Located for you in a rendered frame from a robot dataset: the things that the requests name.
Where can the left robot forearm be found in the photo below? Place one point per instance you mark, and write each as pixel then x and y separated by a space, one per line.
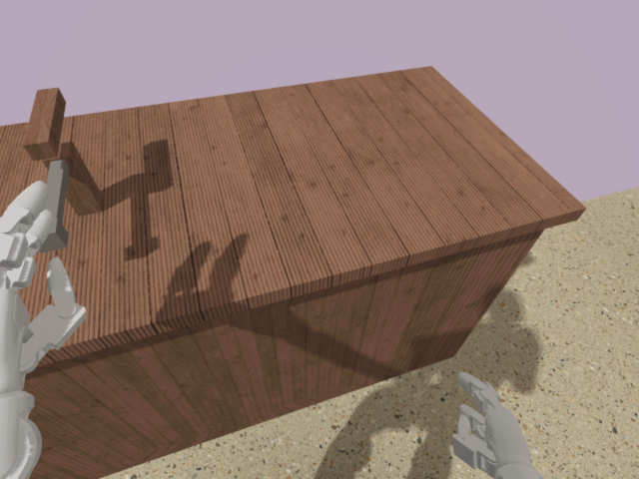
pixel 20 438

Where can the robot left hand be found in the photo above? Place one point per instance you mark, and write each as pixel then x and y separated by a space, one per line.
pixel 23 229

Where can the tap lever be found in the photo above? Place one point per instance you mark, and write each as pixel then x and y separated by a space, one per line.
pixel 57 187

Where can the robot right hand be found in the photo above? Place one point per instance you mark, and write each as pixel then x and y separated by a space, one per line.
pixel 498 439

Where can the counter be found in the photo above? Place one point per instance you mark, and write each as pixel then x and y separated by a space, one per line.
pixel 244 256

